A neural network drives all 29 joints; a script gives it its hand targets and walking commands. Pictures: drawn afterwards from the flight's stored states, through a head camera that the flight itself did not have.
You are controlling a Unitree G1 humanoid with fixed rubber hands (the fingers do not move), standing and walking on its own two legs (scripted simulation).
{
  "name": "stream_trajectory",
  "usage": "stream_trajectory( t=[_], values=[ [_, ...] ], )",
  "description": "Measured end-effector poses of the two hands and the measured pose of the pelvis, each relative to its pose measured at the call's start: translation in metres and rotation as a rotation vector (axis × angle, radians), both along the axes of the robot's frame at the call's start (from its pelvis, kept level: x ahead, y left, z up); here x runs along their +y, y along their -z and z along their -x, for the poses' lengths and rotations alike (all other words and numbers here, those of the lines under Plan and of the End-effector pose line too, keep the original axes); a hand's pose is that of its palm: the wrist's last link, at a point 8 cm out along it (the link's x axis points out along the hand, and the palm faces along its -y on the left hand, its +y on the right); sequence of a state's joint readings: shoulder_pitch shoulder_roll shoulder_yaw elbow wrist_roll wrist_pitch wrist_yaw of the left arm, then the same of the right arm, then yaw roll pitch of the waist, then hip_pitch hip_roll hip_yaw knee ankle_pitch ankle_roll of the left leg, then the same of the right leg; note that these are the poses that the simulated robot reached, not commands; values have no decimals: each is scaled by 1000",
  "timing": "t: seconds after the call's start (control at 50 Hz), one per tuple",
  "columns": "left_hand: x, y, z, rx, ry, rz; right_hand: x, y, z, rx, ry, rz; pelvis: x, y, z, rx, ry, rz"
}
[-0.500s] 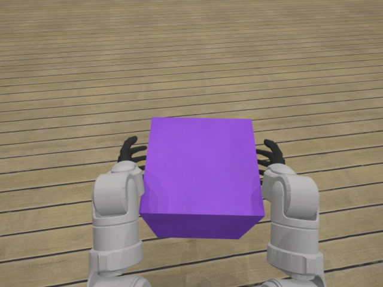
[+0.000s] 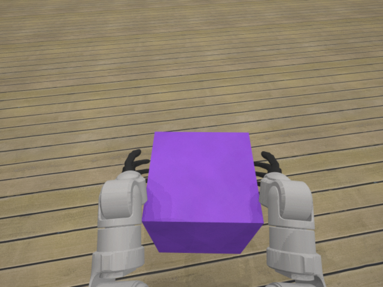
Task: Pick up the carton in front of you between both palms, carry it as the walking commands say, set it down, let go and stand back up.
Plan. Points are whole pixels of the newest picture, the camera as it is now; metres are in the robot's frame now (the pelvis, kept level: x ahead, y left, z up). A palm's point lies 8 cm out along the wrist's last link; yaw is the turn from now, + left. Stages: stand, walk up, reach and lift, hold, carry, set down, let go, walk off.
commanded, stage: carry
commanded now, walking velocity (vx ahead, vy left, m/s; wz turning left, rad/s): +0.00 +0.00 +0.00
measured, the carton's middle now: (200, 196) +0.32 +0.00 -0.01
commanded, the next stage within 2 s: hold in 1.56 s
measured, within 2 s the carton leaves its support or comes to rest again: neither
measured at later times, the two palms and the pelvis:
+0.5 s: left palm (134, 202) +0.28 +0.14 +0.05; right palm (268, 203) +0.27 -0.14 +0.04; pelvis -0.01 +0.00 -0.01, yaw +0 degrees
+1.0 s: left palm (128, 217) +0.24 +0.15 +0.05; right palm (274, 217) +0.24 -0.15 +0.04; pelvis -0.05 -0.01 +0.00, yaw +0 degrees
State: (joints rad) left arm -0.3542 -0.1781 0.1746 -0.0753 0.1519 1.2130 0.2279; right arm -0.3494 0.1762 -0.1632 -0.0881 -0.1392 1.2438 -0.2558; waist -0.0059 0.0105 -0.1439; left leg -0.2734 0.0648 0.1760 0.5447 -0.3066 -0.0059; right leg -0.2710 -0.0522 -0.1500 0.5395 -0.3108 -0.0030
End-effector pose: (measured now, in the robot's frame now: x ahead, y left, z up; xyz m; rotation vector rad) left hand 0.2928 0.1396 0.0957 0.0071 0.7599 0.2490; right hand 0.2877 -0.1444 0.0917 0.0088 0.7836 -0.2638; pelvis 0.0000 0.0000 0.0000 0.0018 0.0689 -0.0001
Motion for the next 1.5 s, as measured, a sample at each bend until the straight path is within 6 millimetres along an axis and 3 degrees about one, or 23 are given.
stream_trajectory(
  t=[0.26,0.46,0.64,0.94,1.2,1.5],
  values=[
    [2,19,-8,29,-4,-12,2,18,-13,29,-37,24,-3,1,-11,1,-5,-2],
    [1,45,12,22,34,-47,1,44,8,22,-64,58,-3,6,3,-20,-6,-1],
    [2,56,32,-14,82,-52,-2,54,27,-15,-108,70,-4,4,22,-45,-7,0],
    [6,52,46,-107,102,-26,-4,52,40,-111,-146,34,-5,2,49,-46,-8,1],
    [4,55,63,-79,107,-25,-6,54,57,-84,-146,33,-7,2,59,-46,-8,0],
    [2,54,68,-84,106,-26,-9,54,63,-90,-143,32,-9,2,66,-44,-7,0]
  ],
)
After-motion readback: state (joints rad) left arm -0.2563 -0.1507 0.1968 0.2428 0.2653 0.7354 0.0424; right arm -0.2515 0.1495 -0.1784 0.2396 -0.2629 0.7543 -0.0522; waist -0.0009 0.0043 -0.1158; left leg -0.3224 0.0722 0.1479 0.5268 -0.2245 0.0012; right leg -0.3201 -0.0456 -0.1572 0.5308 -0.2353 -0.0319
